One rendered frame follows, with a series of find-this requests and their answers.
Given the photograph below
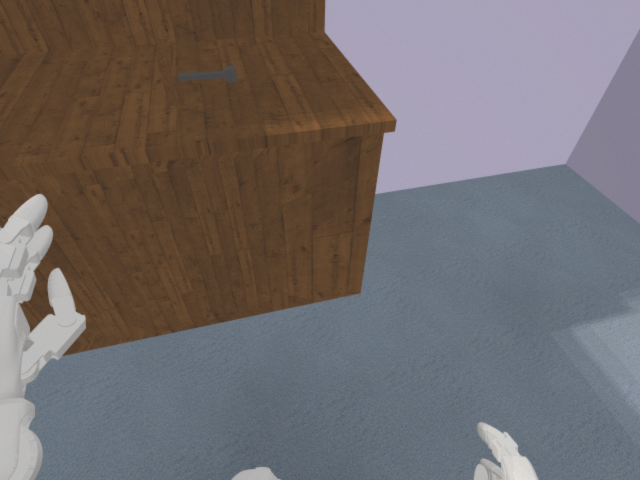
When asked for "tap lever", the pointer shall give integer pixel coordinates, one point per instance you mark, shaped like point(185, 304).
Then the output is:
point(229, 74)

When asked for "counter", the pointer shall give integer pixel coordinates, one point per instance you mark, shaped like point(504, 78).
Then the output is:
point(181, 204)

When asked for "left robot hand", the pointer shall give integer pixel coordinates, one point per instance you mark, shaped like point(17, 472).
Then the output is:
point(22, 247)

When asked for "robot left forearm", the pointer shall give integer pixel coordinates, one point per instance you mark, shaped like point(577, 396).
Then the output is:
point(20, 449)

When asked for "right robot hand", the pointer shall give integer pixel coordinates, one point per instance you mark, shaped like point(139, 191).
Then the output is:
point(513, 465)

